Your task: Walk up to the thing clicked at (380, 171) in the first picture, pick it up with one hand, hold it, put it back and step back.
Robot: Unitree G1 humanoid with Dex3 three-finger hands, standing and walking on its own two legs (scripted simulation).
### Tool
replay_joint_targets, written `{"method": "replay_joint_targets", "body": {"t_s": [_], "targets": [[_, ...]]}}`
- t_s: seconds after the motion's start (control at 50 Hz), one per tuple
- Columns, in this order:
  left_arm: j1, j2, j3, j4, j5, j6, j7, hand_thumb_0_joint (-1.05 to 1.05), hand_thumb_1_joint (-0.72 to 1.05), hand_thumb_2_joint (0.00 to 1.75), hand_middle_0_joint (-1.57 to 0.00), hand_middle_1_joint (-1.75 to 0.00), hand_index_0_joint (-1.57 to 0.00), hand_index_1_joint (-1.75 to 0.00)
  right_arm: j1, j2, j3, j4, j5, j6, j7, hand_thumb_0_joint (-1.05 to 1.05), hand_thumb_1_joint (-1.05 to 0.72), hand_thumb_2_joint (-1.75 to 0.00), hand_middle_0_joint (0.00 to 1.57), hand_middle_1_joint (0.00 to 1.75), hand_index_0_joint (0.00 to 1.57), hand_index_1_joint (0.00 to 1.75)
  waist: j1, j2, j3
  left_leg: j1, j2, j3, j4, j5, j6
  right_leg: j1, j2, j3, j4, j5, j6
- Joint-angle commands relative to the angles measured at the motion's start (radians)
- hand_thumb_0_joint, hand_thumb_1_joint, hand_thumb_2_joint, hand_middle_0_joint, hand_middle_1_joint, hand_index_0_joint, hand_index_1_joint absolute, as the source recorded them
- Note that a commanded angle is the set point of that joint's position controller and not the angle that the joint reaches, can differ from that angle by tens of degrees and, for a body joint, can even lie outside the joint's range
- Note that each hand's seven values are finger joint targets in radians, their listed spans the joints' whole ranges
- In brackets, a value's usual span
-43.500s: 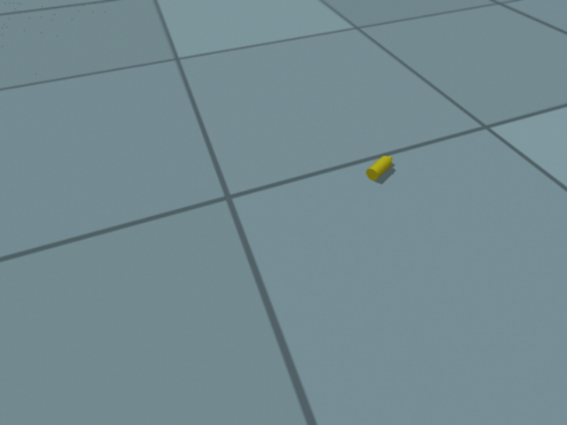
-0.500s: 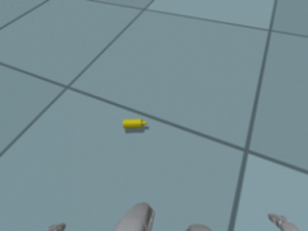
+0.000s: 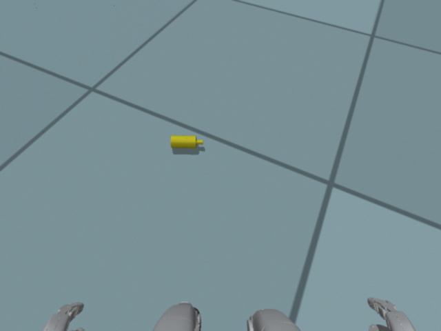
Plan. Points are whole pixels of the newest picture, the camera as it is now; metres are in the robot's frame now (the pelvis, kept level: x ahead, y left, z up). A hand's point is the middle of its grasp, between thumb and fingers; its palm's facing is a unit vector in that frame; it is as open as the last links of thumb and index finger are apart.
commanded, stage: step back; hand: left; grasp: from above
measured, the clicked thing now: (187, 141) +1.05 +0.23 -0.73
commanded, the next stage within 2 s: stand in 1.24 s
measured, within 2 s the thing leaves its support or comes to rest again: neither
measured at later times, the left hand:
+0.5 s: hand out of the picture -0.06 +0.27 -0.14, palm faces +0.07 -0.91 -0.41, open 7.4 cm
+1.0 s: hand out of the picture -0.01 +0.25 -0.15, palm faces +0.08 -0.93 -0.36, open 7.4 cm
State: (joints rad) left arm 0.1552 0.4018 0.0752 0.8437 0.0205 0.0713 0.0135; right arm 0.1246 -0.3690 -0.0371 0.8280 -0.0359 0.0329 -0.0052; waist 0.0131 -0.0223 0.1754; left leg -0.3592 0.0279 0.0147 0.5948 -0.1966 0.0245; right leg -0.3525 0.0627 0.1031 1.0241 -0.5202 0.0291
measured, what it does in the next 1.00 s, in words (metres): steps on the spot: right foot, then left foot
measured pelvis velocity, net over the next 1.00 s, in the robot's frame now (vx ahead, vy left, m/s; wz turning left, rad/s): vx -0.06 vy -0.02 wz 0.05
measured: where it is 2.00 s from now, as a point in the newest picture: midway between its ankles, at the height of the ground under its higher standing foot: outside the picture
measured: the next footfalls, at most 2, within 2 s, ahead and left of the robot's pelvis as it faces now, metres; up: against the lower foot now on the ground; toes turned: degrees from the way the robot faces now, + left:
right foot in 0.08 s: -0.02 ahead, -0.15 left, +0.00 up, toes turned +2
left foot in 0.40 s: +0.01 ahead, +0.11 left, +0.00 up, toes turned +3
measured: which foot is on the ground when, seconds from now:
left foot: down 0.00-0.10, up 0.12-0.38, down 0.40-1.00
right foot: up 0.00-0.06, down 0.08-1.00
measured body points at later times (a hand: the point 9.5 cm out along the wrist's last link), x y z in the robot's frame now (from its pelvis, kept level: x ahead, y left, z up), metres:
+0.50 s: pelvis -0.10 -0.02 +0.00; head -0.09 -0.02 +0.45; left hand -0.07 +0.32 -0.11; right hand -0.03 -0.33 -0.12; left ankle -0.10 +0.11 -0.73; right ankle -0.09 -0.13 -0.71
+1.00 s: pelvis -0.06 -0.02 +0.00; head -0.04 -0.01 +0.45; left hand -0.01 +0.30 -0.13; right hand +0.04 -0.32 -0.12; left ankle -0.03 +0.11 -0.73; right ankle -0.06 -0.15 -0.73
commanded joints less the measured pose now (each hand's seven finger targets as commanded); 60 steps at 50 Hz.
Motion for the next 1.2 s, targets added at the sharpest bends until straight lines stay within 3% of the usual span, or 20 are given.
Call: {"method": "replay_joint_targets", "body": {"t_s": [0.0, 0.04, 0.06, 0.08, 0.1, 0.18, 0.28, 0.36, 0.4, 0.42, 0.44, 0.62, 0.64, 0.66, 0.68, 0.86, 0.9, 0.94, 1.02, 1.18], "targets": [[0.087, 0.164, 0.042, -0.029, 0.002, -0.042, -0.009, 0.00, 0.90, 0.90, -0.20, -0.30, -0.20, -0.30, 0.010, -0.298, -0.089, -0.065, -0.005, -0.004, -0.016, 0.00, -0.90, -0.90, 0.20, 0.30, 0.20, 0.30, -0.013, 0.241, -0.265, 0.181, 0.230, -0.239, -0.174, 0.020, 0.181, 0.075, -0.046, -0.087, -0.355, 0.037, -0.035], [0.195, 0.157, 0.050, 0.035, 0.010, -0.053, -0.010, 0.00, 0.90, 0.90, -0.20, -0.30, -0.20, -0.30, -0.017, -0.289, -0.086, -0.059, -0.001, 0.011, -0.012, 0.00, -0.90, -0.90, 0.20, 0.30, 0.20, 0.30, 0.036, 0.196, -0.281, 0.074, 0.188, -0.185, -0.102, -0.103, 0.127, 0.236, -0.041, -0.107, -0.602, 0.150, -0.073], [0.176, 0.208, 0.068, 0.029, 0.027, -0.061, -0.009, 0.00, 0.90, 0.90, -0.20, -0.30, -0.20, -0.30, 0.009, -0.230, -0.068, -0.061, 0.002, 0.010, -0.009, 0.00, -0.90, -0.90, 0.20, 0.30, 0.20, 0.30, 0.023, 0.049, -0.236, -0.099, 0.100, -0.128, 0.029, -0.222, 0.062, 0.283, -0.121, 0.085, -0.649, 0.079, -0.103], [0.146, 0.308, 0.092, -0.001, 0.032, -0.065, -0.007, 0.00, 0.90, 0.90, -0.20, -0.30, -0.20, -0.30, -0.019, -0.166, -0.047, -0.087, 0.008, 0.003, -0.012, 0.00, -0.90, -0.90, 0.20, 0.30, 0.20, 0.30, 0.043, -0.202, -0.165, -0.297, -0.081, -0.066, 0.205, -0.343, -0.015, 0.214, -0.334, 0.410, -0.752, -0.075, -0.176], [0.049, 0.380, 0.101, -0.033, 0.036, -0.063, -0.003, 0.00, 0.90, 0.90, -0.20, -0.30, -0.20, -0.30, -0.076, -0.209, -0.067, -0.081, 0.007, 0.006, -0.030, 0.00, -0.90, -0.90, 0.20, 0.30, 0.20, 0.30, 0.077, -0.225, -0.107, -0.173, -0.069, -0.188, 0.392, -0.398, -0.043, -0.093, -0.506, 0.525, -0.816, -0.146, -0.315], [-0.062, 0.235, 0.071, -0.051, 0.028, -0.086, 0.007, 0.00, 0.90, 0.90, -0.20, -0.30, -0.20, -0.30, 0.028, -0.219, -0.064, -0.009, 0.023, -0.012, -0.018, 0.00, -0.90, -0.90, 0.20, 0.30, 0.20, 0.30, -0.013, -0.090, -0.106, -0.132, -0.112, -0.161, 0.533, -0.197, -0.047, -0.003, -0.284, 0.132, -0.665, 0.185, -0.202], [0.075, 0.252, 0.080, -0.014, 0.035, -0.096, -0.004, 0.00, 0.90, 0.90, -0.20, -0.30, -0.20, -0.30, -0.021, -0.211, -0.062, -0.001, -0.001, -0.038, 0.002, 0.00, -0.90, -0.90, 0.20, 0.30, 0.20, 0.30, 0.084, -0.153, -0.103, -0.185, -0.050, -0.093, 0.196, -0.292, -0.053, 0.225, -0.315, 0.197, -0.689, -0.111, -0.215], [0.015, 0.252, 0.061, -0.012, 0.022, -0.082, -0.017, 0.00, 0.90, 0.90, -0.20, -0.30, -0.20, -0.30, 0.082, -0.185, -0.067, 0.072, 0.007, -0.064, 0.010, 0.00, -0.90, -0.90, 0.20, 0.30, 0.20, 0.30, 0.014, -0.131, -0.122, 0.149, -0.072, 0.024, -0.165, -0.180, -0.019, 0.080, -0.287, 0.088, -0.626, 0.018, -0.181], [0.039, 0.159, 0.023, -0.018, 0.017, -0.075, -0.021, 0.00, 0.90, 0.90, -0.20, -0.30, -0.20, -0.30, 0.163, -0.232, -0.090, 0.101, -0.001, -0.078, -0.001, 0.00, -0.90, -0.90, 0.20, 0.30, 0.20, 0.30, -0.030, 0.050, -0.173, 0.395, 0.050, -0.225, -0.270, -0.237, 0.034, -0.136, -0.184, -0.031, -0.408, 0.070, -0.105], [-0.026, 0.139, 0.018, -0.022, -0.003, -0.077, -0.022, 0.00, 0.90, 0.90, -0.20, -0.30, -0.20, -0.30, 0.151, -0.320, -0.098, 0.094, -0.007, -0.080, -0.001, 0.00, -0.90, -0.90, 0.20, 0.30, 0.20, 0.30, -0.050, 0.205, -0.162, 0.297, 0.269, -0.569, -0.371, -0.556, 0.150, -0.227, -0.070, -0.140, -0.254, -0.017, -0.049], [-0.070, 0.224, 0.047, -0.018, 0.010, -0.078, -0.017, 0.00, 0.90, 0.90, -0.20, -0.30, -0.20, -0.30, 0.142, -0.363, -0.111, 0.081, -0.002, -0.080, 0.003, 0.00, -0.90, -0.90, 0.20, 0.30, 0.20, 0.30, -0.065, 0.141, -0.076, 0.115, 0.336, -0.632, -0.422, -0.659, 0.240, -0.172, -0.108, -0.054, -0.123, -0.056, -0.054], [0.098, 0.158, 0.042, 0.098, 0.013, -0.112, -0.025, 0.00, 0.90, 0.90, -0.20, -0.30, -0.20, -0.30, 0.003, -0.233, -0.070, 0.051, 0.002, -0.057, 0.012, 0.00, -0.90, -0.90, 0.20, 0.30, 0.20, 0.30, 0.039, 0.152, -0.110, -0.080, 0.121, -0.189, -0.179, -0.380, 0.084, 0.265, -0.038, -0.155, -0.551, 0.210, -0.057], [0.118, 0.179, 0.050, 0.104, 0.018, -0.119, -0.016, 0.00, 0.90, 0.90, -0.20, -0.30, -0.20, -0.30, 0.018, -0.177, -0.052, 0.046, 0.007, -0.052, 0.009, 0.00, -0.90, -0.90, 0.20, 0.30, 0.20, 0.30, 0.052, 0.058, -0.130, -0.150, 0.076, -0.141, -0.056, -0.337, 0.047, 0.358, -0.076, -0.059, -0.614, 0.191, -0.066], [0.141, 0.266, 0.069, 0.104, 0.027, -0.128, -0.007, 0.00, 0.90, 0.90, -0.20, -0.30, -0.20, -0.30, 0.007, -0.127, -0.041, 0.029, 0.011, -0.051, 0.006, 0.00, -0.90, -0.90, 0.20, 0.30, 0.20, 0.30, 0.073, -0.159, -0.112, -0.299, -0.058, -0.076, 0.181, -0.355, -0.004, 0.341, -0.289, 0.326, -0.771, -0.082, -0.139], [0.092, 0.323, 0.078, 0.082, 0.027, -0.130, -0.008, 0.00, 0.90, 0.90, -0.20, -0.30, -0.20, -0.30, -0.002, -0.176, -0.053, 0.039, 0.004, -0.047, -0.005, 0.00, -0.90, -0.90, 0.20, 0.30, 0.20, 0.30, 0.065, -0.143, -0.067, -0.231, -0.042, -0.106, 0.304, -0.382, -0.015, 0.171, -0.448, 0.470, -0.843, -0.249, -0.241], [-0.060, 0.211, 0.021, 0.061, -0.005, -0.120, -0.006, 0.00, 0.90, 0.90, -0.20, -0.30, -0.20, -0.30, 0.096, -0.150, -0.050, 0.140, 0.009, -0.069, 0.001, 0.00, -0.90, -0.90, 0.20, 0.30, 0.20, 0.30, -0.023, -0.091, -0.173, 0.198, -0.024, -0.006, -0.124, -0.004, -0.019, 0.056, -0.253, 0.002, -0.532, 0.537, -0.139], [-0.044, 0.155, 0.000, 0.061, -0.017, -0.110, -0.006, 0.00, 0.90, 0.90, -0.20, -0.30, -0.20, -0.30, 0.071, -0.202, -0.059, 0.140, -0.001, -0.075, -0.011, 0.00, -0.90, -0.90, 0.20, 0.30, 0.20, 0.30, -0.011, 0.029, -0.222, 0.249, 0.120, -0.183, -0.177, 0.184, 0.030, 0.033, -0.177, -0.042, -0.455, 0.473, -0.069], [-0.029, 0.167, 0.004, 0.097, -0.026, -0.096, 0.000, 0.00, 0.90, 0.90, -0.20, -0.30, -0.20, -0.30, -0.031, -0.264, -0.061, 0.125, 0.009, -0.072, -0.007, 0.00, -0.90, -0.90, 0.20, 0.30, 0.20, 0.30, 0.020, 0.115, -0.193, 0.068, 0.225, -0.287, -0.222, 0.038, 0.131, 0.153, -0.098, -0.093, -0.432, 0.140, -0.053], [-0.036, 0.188, 0.005, 0.141, -0.018, -0.115, -0.002, 0.00, 0.90, 0.90, -0.20, -0.30, -0.20, -0.30, -0.070, -0.198, -0.031, 0.156, 0.019, -0.069, -0.007, 0.00, -0.90, -0.90, 0.20, 0.30, 0.20, 0.30, 0.018, 0.090, -0.217, 0.110, 0.112, -0.142, -0.149, 0.213, 0.028, 0.229, -0.158, -0.032, -0.554, 0.438, -0.070], [-0.095, 0.185, -0.005, 0.178, -0.015, -0.114, 0.002, 0.00, 0.90, 0.90, -0.20, -0.30, -0.20, -0.30, -0.117, -0.176, -0.028, 0.207, 0.022, -0.061, -0.006, 0.00, -0.90, -0.90, 0.20, 0.30, 0.20, 0.30, 0.001, 0.027, -0.257, 0.223, 0.103, -0.086, -0.172, 0.261, 0.017, 0.244, -0.187, -0.027, -0.626, 0.548, -0.062]]}}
